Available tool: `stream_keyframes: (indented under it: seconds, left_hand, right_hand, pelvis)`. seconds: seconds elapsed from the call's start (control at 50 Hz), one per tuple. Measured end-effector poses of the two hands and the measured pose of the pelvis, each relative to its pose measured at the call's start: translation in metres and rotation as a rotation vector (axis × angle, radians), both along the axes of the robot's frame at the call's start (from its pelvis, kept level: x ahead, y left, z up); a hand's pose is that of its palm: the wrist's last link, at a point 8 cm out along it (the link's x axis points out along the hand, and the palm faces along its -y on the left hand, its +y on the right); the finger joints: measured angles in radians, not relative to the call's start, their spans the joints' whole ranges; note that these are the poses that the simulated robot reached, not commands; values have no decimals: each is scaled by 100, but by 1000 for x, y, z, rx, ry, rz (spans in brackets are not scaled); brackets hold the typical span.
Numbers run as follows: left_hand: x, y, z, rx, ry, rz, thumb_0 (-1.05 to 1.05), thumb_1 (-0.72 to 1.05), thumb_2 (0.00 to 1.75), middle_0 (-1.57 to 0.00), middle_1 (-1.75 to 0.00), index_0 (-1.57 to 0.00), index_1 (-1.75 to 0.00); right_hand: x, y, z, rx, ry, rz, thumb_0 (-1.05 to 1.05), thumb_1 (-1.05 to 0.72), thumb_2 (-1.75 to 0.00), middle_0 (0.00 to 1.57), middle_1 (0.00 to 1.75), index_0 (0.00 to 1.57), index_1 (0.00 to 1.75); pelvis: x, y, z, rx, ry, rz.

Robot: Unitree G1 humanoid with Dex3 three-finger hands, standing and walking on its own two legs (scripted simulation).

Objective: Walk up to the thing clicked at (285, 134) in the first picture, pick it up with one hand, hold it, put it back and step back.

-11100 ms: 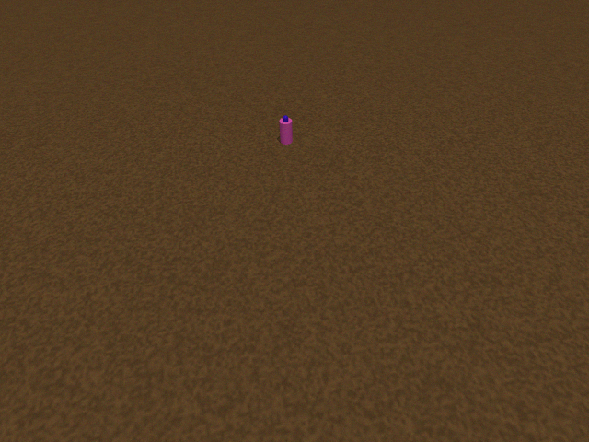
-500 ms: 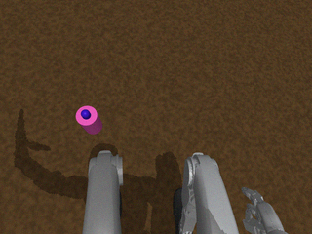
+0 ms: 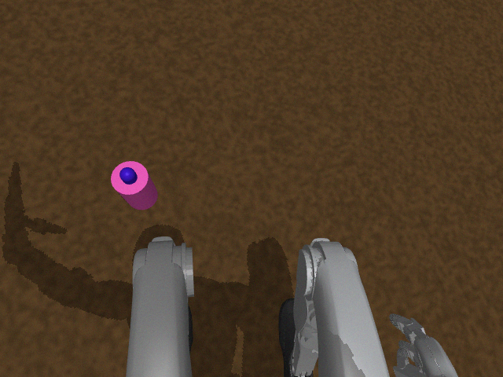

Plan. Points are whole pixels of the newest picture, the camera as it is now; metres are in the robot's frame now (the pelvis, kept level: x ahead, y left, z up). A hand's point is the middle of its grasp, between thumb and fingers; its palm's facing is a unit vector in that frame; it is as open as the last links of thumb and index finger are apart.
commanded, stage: go down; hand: left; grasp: from the side
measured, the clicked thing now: (135, 185) +0.47 +0.26 -0.30
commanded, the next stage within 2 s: approach in 0.18 s
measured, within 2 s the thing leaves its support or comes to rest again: neither
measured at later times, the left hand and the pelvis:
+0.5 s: hand out of the picture +0.38 +0.43 -0.02, palm faces +0.28 -0.96 -0.05, open 17.5 cm; pelvis +0.00 +0.00 -0.03, yaw -1 degrees
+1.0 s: hand (93, 192) +0.42 +0.32 -0.23, palm faces +0.14 -0.99 +0.03, open 17.6 cm; pelvis +0.00 +0.01 -0.09, yaw -7 degrees
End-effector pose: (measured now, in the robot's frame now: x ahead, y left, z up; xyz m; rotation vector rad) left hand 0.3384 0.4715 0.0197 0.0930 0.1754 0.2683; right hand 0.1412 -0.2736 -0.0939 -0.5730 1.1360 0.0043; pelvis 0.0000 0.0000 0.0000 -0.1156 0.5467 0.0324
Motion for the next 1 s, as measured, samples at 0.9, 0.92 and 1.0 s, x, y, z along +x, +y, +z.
stream_keyframes:
  seconds: [0.9, 0.92, 1.0]
  left_hand:
    - [48, -73, -219, -129, -55, -90, -2, -60, 5, -7, -10, -6, -11]
    - [50, -78, -224, -130, -52, -98, -2, -60, 6, -7, -11, -6, -11]
    - [58, -99, -244, -135, -43, -121, -2, -60, 5, -7, -11, -6, -11]
  right_hand:
    - [12, 14, -43, -166, 120, 264, 0, -92, -91, 21, 30, 21, 30]
    - [11, 15, -44, -172, 126, 270, 0, -92, -91, 21, 30, 21, 30]
    - [8, 18, -45, -188, 145, 293, 0, -93, -91, 21, 30, 21, 30]
  pelvis:
    - [-4, 8, -85, -87, -180, -68]
    - [-4, 9, -87, -92, -186, -70]
    - [-4, 11, -93, -110, -213, -79]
